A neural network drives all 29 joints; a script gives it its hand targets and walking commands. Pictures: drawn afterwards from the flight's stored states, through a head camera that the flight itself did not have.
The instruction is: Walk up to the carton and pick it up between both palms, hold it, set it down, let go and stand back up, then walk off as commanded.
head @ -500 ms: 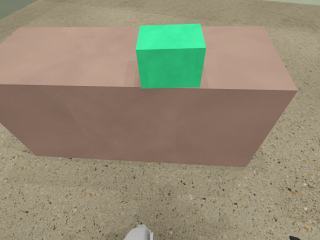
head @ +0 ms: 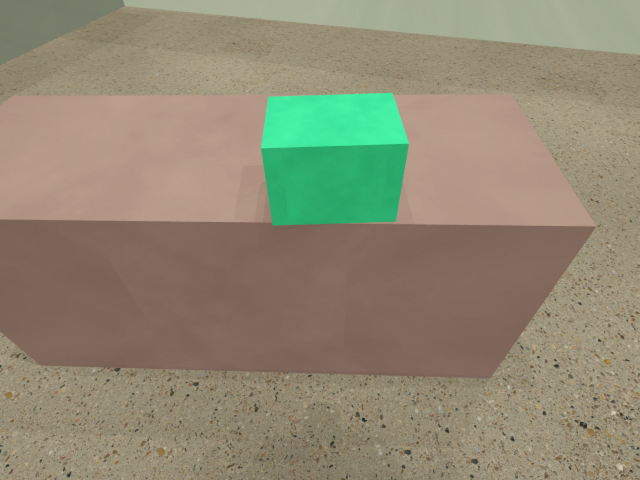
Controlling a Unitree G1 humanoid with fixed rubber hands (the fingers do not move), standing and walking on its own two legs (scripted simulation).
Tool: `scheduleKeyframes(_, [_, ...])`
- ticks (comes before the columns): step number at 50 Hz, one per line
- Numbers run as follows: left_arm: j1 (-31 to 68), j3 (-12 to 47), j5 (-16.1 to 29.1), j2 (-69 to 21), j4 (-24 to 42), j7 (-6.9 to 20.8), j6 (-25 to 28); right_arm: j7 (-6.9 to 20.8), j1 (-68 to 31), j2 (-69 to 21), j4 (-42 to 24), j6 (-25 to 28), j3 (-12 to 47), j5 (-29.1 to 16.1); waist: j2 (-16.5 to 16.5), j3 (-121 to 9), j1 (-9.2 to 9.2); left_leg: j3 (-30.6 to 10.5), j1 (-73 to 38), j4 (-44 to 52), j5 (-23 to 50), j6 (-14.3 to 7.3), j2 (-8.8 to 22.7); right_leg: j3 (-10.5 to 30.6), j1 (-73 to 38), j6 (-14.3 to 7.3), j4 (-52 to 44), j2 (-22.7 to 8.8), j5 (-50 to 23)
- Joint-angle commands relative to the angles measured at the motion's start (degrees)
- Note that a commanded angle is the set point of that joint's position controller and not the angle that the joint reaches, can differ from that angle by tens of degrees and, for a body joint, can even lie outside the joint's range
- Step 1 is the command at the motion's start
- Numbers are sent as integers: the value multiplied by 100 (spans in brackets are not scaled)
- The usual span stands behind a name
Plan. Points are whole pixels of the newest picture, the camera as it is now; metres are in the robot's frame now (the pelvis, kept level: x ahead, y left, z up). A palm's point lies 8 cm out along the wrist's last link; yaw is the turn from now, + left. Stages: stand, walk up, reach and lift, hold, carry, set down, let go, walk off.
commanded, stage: walk up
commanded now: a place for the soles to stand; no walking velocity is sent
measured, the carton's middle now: (332, 159) +0.69 +0.02 +0.03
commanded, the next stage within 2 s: none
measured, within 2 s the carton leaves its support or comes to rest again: neither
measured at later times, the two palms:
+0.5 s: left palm (83, 464) +0.18 +0.36 -0.11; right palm (559, 462) +0.18 -0.27 -0.08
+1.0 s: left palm (133, 389) +0.27 +0.31 -0.09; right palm (568, 399) +0.27 -0.32 -0.09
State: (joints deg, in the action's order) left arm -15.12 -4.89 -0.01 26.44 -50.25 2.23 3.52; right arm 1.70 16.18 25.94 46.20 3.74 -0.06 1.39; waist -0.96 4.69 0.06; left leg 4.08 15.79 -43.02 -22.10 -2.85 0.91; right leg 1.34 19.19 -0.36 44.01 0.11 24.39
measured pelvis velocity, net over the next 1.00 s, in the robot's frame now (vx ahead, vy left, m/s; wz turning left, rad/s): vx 0.21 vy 0.00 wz -0.01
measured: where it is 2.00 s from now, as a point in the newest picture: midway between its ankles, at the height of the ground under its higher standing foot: outside the picture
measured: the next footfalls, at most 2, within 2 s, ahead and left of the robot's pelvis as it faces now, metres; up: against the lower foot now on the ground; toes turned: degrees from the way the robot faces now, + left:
left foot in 0.38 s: +0.22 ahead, +0.12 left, +0.00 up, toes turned +0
right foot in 0.78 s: +0.28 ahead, -0.11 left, +0.00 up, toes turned +0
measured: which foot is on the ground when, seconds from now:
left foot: down 0.00-0.02, up 0.04-0.36, down 0.38-0.82, up 0.84-1.00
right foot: down 0.00-0.38, up 0.40-0.76, down 0.78-1.00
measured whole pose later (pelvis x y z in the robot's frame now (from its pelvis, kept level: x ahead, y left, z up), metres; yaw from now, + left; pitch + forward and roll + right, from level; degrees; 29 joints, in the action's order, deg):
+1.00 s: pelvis +0.21 +0.00 +0.01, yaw -1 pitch -1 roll +1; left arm -15.9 -2.1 0.0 23.1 -50.1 1.0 4.1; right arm 1.1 17.4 24.7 46.2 2.4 -0.1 0.4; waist -0.1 5.0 0.1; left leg 0.6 25.3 -52.9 -27.6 -2.3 -0.3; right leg 0.9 19.9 -1.6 40.5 0.4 19.0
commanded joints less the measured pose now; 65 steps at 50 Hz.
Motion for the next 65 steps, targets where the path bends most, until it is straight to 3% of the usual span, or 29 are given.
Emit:
scheduleKeyframes(1, [-1814,-532,-166,1556,-72,-82,274,47,-485,727,-561,-1,-464,-51,-1199,-359,800,-497,2812,-1001,-1509,-179,219,2026,-2451,-683,-2542,-825,1689])
scheduleKeyframes(2, [-1410,-568,-185,1971,174,-128,321,18,-562,720,-570,-34,-436,-92,-1319,4,710,-517,3797,-2133,-1016,157,-465,4655,-2346,-1014,-3401,-1900,2692])
scheduleKeyframes(3, [-1092,-522,-96,1889,335,-156,314,-44,-623,1345,-446,-33,-576,-109,-310,175,573,-1149,3619,-2308,-728,131,-235,4658,-2193,-1138,-3207,-2110,2128])
scheduleKeyframes(6, [-917,-428,9,1431,383,-219,304,3,-88,1114,-230,50,-530,-129,-359,-500,248,-851,2995,-1811,-65,147,210,2810,-2597,-955,-2224,-1525,-1819])
scheduleKeyframes(8, [-1062,-382,-15,1259,445,-209,295,17,-118,1015,-226,63,-539,-130,-625,-906,336,-694,2833,-1417,-240,242,200,2289,-2755,-1161,-1907,-1419,-2858])
scheduleKeyframes(11, [-1055,-396,-7,1265,541,-217,267,3,-358,950,-325,107,-507,-111,-675,-863,395,-505,2635,-778,66,253,290,2001,-2305,-1473,-1903,-1500,-2712])
scheduleKeyframes(15, [-602,-347,4,1305,646,-174,226,29,-234,901,-273,210,-516,-95,-768,-669,205,-288,1567,91,469,106,282,1553,-1286,-1334,-1757,-1490,-2335])
scheduleKeyframes(17, [-165,-281,16,1259,732,-151,185,13,495,850,-51,262,-552,-102,-691,-899,-229,-146,133,1095,1006,35,130,1154,-642,-1087,-1167,-1311,-2271])
scheduleKeyframes(18, [-169,-177,5,973,770,-142,165,-52,1069,1058,153,293,-660,-50,-202,-1241,-503,-347,-979,1336,867,-18,30,895,-148,-875,-108,-986,-2326])
scheduleKeyframes(19, [-405,-26,9,525,784,-130,153,-122,1460,1443,246,325,-786,48,933,-1436,-634,-1588,-1659,1761,-262,-122,684,386,683,-611,1362,-444,-1621])
scheduleKeyframes(20, [-443,-5,27,484,786,-106,105,-131,1221,1925,74,314,-850,56,1566,-900,-571,-4411,-1690,2849,-2071,-539,1925,104,2408,-254,2196,393,418])
scheduleKeyframes(21, [-210,-108,-20,1136,646,-140,49,-101,1014,1939,-14,284,-865,-114,697,-381,-538,-5005,-1143,3290,-2962,-727,2140,530,2521,-254,2531,212,645])
scheduleKeyframes(22, [-118,-128,-13,1233,542,-118,26,-103,779,1874,-23,248,-830,-155,451,198,-392,-4603,-612,3327,-3117,-693,2034,568,2500,-240,2491,22,371])
scheduleKeyframes(25, [-313,-146,-29,1140,289,-31,-19,-108,484,1545,-69,204,-734,-124,751,724,-193,-3391,24,3269,-2126,-579,1511,313,2009,-148,1972,-290,-289])
scheduleKeyframes(35, [373,-205,-117,1051,452,0,49,-68,585,1624,-126,217,-735,-111,969,580,-331,-2909,-333,2629,-602,-1159,1746,-16,1546,-100,476,-363,407])
scheduleKeyframes(39, [-365,-201,-107,845,257,-132,202,-74,-106,1287,-312,86,-548,-149,769,-80,252,-1595,637,1073,1765,-754,1212,-349,-738,-296,-1195,3,-669])
scheduleKeyframes(40, [-816,-275,-158,1010,162,-201,242,-94,-123,897,-393,81,-408,-206,110,-580,456,-1057,1066,-95,2203,-421,750,427,-1712,-450,-1782,-196,-761])
scheduleKeyframes(41, [-909,-372,-197,1570,261,-251,304,-102,-56,463,-503,56,-282,-254,-1311,-722,433,-480,2059,-1703,955,98,-141,3112,-2139,-831,-2560,-1534,-623])
scheduleKeyframes(42, [-645,-358,-101,1683,343,-229,282,-184,-47,911,-351,-40,-409,-256,-766,-443,308,-666,2327,-1834,-977,207,-328,3775,-2024,-1230,-2546,-2091,-1509])
scheduleKeyframes(44, [-616,-292,14,1413,321,-272,217,-221,51,989,-230,-51,-426,-216,-250,-406,203,-769,2334,-1941,-915,159,-69,2800,-2214,-1315,-1881,-1880,-3363])
scheduleKeyframes(49, [-300,-97,-45,1015,478,-354,126,-236,108,726,-127,-32,-427,-221,-712,-825,110,-506,1254,-560,-447,268,114,1557,-1502,-1253,-1322,-1436,-5153])
scheduleKeyframes(52, [170,-48,-5,1078,544,-349,37,-283,184,686,-29,-1,-436,-186,-650,-695,-51,-315,350,155,161,140,37,1262,-498,-1193,-1108,-1316,-4163])
scheduleKeyframes(54, [478,41,40,953,561,-317,-48,-312,517,760,136,47,-472,-94,-547,-620,-287,-467,-544,1137,990,24,0,1011,349,-872,-750,-1033,-2717])
scheduleKeyframes(56, [574,149,96,522,548,-294,-129,-334,278,1322,68,112,-537,49,642,-167,-141,-3051,-257,2173,555,-653,1494,283,1182,-226,344,-138,-257])
scheduleKeyframes(57, [536,97,98,755,412,-338,-181,-300,29,1523,15,107,-561,-37,762,-45,-90,-3412,282,2274,680,-1169,2057,-3,835,-152,646,-39,886])
scheduleKeyframes(59, [371,59,52,736,255,-309,-130,-299,-339,1410,-63,94,-518,-47,746,-35,106,-2988,507,1909,1113,-1137,1732,113,242,-173,71,-169,507])
scheduleKeyframes(61, [59,42,-26,778,99,-283,9,-258,-571,1015,-104,63,-354,-102,607,-452,305,-1924,788,1301,1828,-429,1139,429,-796,-280,-1247,-358,-723])
scheduleKeyframes(63, [488,-8,-117,1127,209,-265,116,-242,-342,733,-68,29,-295,-179,-249,-725,-17,-1006,688,454,1226,100,242,1814,-711,-835,-1796,-1121,-1086])
scheduleKeyframes(65, [816,33,-43,1091,228,-235,53,-253,-241,766,82,19,-345,-163,-234,-670,-155,-761,149,502,555,108,112,1616,-188,-997,-1549,-1221,-1362])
